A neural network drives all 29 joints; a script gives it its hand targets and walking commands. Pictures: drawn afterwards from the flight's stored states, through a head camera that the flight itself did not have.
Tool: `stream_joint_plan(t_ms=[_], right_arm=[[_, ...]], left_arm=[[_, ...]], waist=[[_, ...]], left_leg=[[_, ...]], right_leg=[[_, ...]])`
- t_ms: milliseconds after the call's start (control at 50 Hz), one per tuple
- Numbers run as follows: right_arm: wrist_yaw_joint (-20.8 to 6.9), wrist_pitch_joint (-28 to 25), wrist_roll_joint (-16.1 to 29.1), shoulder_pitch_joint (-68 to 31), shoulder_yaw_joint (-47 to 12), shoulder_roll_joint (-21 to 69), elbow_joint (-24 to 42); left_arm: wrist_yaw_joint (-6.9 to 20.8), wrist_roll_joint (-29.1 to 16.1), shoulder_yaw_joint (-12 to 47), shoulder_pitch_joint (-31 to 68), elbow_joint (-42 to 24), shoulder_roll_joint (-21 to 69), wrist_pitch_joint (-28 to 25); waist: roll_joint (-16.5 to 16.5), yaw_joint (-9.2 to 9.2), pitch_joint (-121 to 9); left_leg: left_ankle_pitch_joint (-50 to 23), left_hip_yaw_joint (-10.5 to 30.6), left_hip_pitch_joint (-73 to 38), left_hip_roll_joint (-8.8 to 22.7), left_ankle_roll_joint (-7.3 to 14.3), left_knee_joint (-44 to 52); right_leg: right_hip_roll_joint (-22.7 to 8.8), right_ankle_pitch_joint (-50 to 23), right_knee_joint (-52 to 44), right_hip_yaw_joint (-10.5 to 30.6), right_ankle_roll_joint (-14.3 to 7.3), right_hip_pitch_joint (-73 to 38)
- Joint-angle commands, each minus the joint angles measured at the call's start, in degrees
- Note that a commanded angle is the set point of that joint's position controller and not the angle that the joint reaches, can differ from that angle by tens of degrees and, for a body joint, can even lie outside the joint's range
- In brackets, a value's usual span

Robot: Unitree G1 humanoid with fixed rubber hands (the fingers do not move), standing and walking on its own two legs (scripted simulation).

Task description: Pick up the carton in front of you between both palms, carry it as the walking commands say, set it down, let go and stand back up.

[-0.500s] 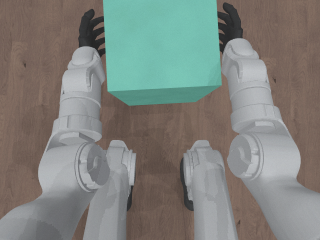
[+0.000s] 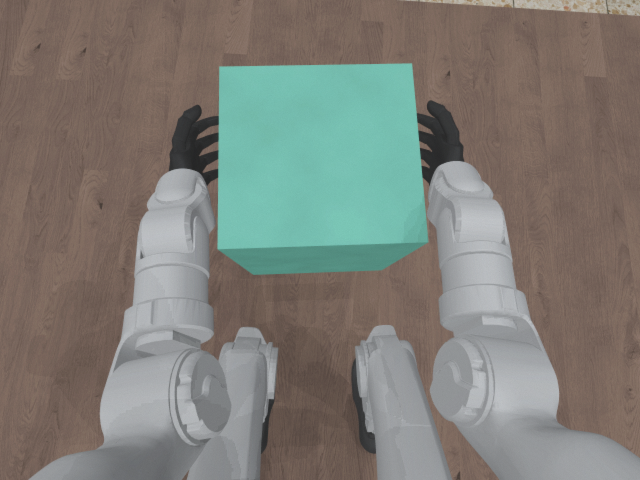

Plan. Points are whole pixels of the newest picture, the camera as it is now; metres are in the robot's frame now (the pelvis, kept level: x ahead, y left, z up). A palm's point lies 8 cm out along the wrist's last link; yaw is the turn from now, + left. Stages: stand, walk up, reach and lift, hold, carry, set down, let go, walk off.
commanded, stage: reach and lift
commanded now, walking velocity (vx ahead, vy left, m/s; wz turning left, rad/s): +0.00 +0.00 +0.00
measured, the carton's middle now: (317, 189) +0.48 +0.00 -0.11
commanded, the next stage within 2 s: hold in 1.98 s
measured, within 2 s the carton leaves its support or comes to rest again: neither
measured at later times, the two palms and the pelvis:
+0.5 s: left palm (116, 152) +0.42 +0.15 +0.12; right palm (519, 151) +0.42 -0.15 +0.11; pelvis +0.04 +0.00 +0.14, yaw +0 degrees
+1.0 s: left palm out of the picture +0.38 +0.15 +0.26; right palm out of the picture +0.37 -0.15 +0.25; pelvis +0.08 +0.00 +0.23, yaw +0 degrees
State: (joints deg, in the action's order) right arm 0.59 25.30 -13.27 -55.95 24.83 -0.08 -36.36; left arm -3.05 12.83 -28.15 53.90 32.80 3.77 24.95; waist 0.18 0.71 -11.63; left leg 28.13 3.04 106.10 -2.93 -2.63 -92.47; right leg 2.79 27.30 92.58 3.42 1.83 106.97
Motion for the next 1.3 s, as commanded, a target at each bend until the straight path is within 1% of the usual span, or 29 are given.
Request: stream_joint_plan(t_ms=[0, 140, 260, 440, 560, 680, 780, 860, 900, 940, 1000, 1060, 1080, 1180, 1280], right_arm=[[-14.7, -1.2, 11.2, -33.3, -31.9, 64.9, -2.3], [-13.8, -2.5, 9.4, -25.2, -31.4, 66.1, -2.9], [-13.6, -3.4, 8.5, -19.1, -32.3, 66.9, -1.9], [-13.9, -3.6, 8.3, -9.9, -35.6, 67.5, 1.2], [-14.0, -3.1, 8.1, -3.1, -37.2, 67.4, 3.2], [-13.9, -1.7, 8.3, 3.5, -38.7, 66.8, 5.6], [-13.9, 0.6, 9.2, 7.9, -40.8, 66.3, 9.0], [-14.0, 3.3, 10.1, 10.7, -42.7, 65.9, 12.6], [-14.1, 4.8, 10.3, 11.6, -43.3, 65.3, 14.5], [-14.3, 6.3, 10.0, 12.8, -42.3, 64.9, 14.8], [-14.5, 8.0, 8.6, 13.1, -39.3, 63.5, 13.4], [-15.0, 8.5, 7.1, 10.7, -36.1, 62.4, 11.5], [-15.2, 8.4, 7.0, 9.4, -35.9, 62.5, 11.4], [-15.8, 7.9, 7.5, 4.5, -36.9, 63.9, 13.2], [-15.6, 8.0, 7.7, 4.6, -37.9, 63.8, 13.8]], left_arm=[[16.2, -11.0, 34.2, 36.0, 3.7, 61.2, -0.8], [16.1, -9.6, 34.1, 28.1, 4.8, 62.3, -2.1], [16.0, -8.7, 35.1, 21.7, 4.3, 63.1, -2.9], [16.2, -8.3, 38.1, 12.0, 2.1, 64.3, -2.9], [16.3, -8.0, 39.8, 5.0, 0.4, 64.2, -2.4], [16.3, -7.9, 41.5, -1.7, -1.7, 63.5, -1.0], [16.5, -8.4, 43.6, -6.3, -4.6, 63.0, 1.3], [16.6, -9.1, 45.5, -9.1, -8.1, 62.4, 3.8], [16.7, -9.5, 45.8, -10.6, -9.6, 62.3, 5.2], [16.7, -9.3, 45.1, -11.5, -10.1, 61.5, 6.7], [17.1, -7.9, 42.4, -11.6, -9.0, 60.1, 8.4], [17.6, -6.4, 39.1, -9.3, -7.1, 59.2, 8.9], [17.8, -6.4, 39.0, -8.0, -7.1, 59.5, 8.8], [18.3, -7.2, 40.1, -2.8, -8.8, 61.0, 8.2], [18.1, -7.1, 40.7, -3.0, -9.2, 60.5, 8.3]], waist=[[-2.4, 0.42, -55.9], [-1.7, -0.07, -48.0], [-1.0, -0.15, -43.2], [-0.6, -0.09, -36.4], [-0.5, -0.25, -30.1], [-0.5, -0.39, -23.3], [-0.5, -0.47, -17.9], [-0.4, -0.71, -13.1], [0.0, -0.54, -10.3], [0.1, -0.62, -6.4], [0.2, -0.67, -0.4], [0.3, -0.61, 3.4], [0.3, -0.64, 3.5], [0.1, -0.88, -0.7], [-0.1, -0.79, -2.3]], left_leg=[[-13.2, -6.8, -32.4, -7.3, 0.7, 12.1], [-12.4, -5.2, -38.7, -7.1, 1.1, 19.5], [-13.1, -3.8, -46.3, -6.7, 1.4, 26.2], [-16.6, -1.7, -59.9, -5.7, 1.8, 36.8], [-20.1, -0.3, -69.2, -5.0, 2.0, 44.6], [-24.3, 0.5, -78.5, -4.2, 2.2, 52.3], [-27.3, 0.8, -86.4, -3.7, 2.3, 58.4], [-28.2, 1.0, -92.7, -3.3, 2.2, 63.4], [-27.9, 1.2, -95.2, -3.0, 2.3, 65.8], [-25.4, 1.3, -96.3, -2.7, 2.4, 67.9], [-20.2, 1.1, -96.4, -2.4, 2.5, 70.3], [-15.5, 0.8, -95.5, -2.1, 2.8, 71.2], [-14.6, 0.7, -95.6, -2.0, 2.9, 71.2], [-15.5, 0.6, -97.3, -1.9, 3.1, 70.6], [-16.9, 0.5, -98.8, -2.1, 3.0, 71.0]], right_leg=[[6.9, -13.9, -12.3, -6.4, -0.2, -38.8], [6.8, -13.5, -20.0, -4.5, -0.6, -45.2], [6.5, -13.8, -26.3, -3.3, -1.0, -52.0], [5.7, -16.9, -36.7, -1.6, -1.4, -64.6], [5.0, -20.3, -44.3, -0.4, -1.8, -73.4], [4.2, -24.3, -52.1, 0.6, -2.0, -82.5], [3.6, -27.1, -58.4, 0.7, -1.7, -90.1], [3.1, -27.9, -63.4, 0.5, -1.5, -95.5], [2.9, -27.4, -65.8, 0.5, -1.5, -97.6], [2.9, -25.2, -67.6, 0.5, -1.6, -98.4], [2.6, -20.1, -69.8, 0.3, -1.8, -98.5], [2.4, -15.1, -70.6, 0.0, -2.2, -97.7], [2.4, -14.1, -70.6, -0.2, -2.3, -97.8], [2.4, -15.2, -70.1, -0.4, -2.3, -99.8], [2.4, -16.7, -70.5, -0.3, -2.1, -101.4]])
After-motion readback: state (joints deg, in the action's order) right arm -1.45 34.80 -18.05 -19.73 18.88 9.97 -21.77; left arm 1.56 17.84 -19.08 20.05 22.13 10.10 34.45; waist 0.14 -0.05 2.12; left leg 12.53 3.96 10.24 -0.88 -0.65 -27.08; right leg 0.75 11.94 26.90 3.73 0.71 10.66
